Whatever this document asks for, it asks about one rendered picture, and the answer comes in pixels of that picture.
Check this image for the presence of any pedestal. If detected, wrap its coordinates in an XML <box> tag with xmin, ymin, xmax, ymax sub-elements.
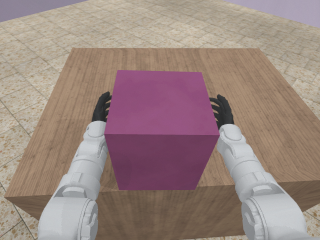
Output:
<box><xmin>4</xmin><ymin>48</ymin><xmax>320</xmax><ymax>240</ymax></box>

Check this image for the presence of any left robot hand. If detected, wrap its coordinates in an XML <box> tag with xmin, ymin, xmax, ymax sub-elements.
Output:
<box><xmin>91</xmin><ymin>91</ymin><xmax>112</xmax><ymax>122</ymax></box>

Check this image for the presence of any robot right upper arm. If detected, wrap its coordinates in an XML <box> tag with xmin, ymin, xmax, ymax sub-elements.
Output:
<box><xmin>241</xmin><ymin>193</ymin><xmax>320</xmax><ymax>240</ymax></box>

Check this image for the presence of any robot right forearm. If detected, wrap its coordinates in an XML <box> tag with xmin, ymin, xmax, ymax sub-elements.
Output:
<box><xmin>216</xmin><ymin>124</ymin><xmax>307</xmax><ymax>232</ymax></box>

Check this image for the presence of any right robot hand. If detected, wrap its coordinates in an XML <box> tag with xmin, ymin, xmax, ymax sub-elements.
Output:
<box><xmin>209</xmin><ymin>94</ymin><xmax>234</xmax><ymax>130</ymax></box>

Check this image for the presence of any robot left forearm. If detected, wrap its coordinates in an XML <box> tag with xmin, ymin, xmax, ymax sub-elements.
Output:
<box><xmin>37</xmin><ymin>121</ymin><xmax>109</xmax><ymax>238</ymax></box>

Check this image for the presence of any carton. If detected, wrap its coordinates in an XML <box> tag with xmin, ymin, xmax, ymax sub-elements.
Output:
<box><xmin>104</xmin><ymin>70</ymin><xmax>220</xmax><ymax>191</ymax></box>

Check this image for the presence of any robot left upper arm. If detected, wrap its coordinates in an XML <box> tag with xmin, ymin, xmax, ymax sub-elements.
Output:
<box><xmin>37</xmin><ymin>197</ymin><xmax>98</xmax><ymax>240</ymax></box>

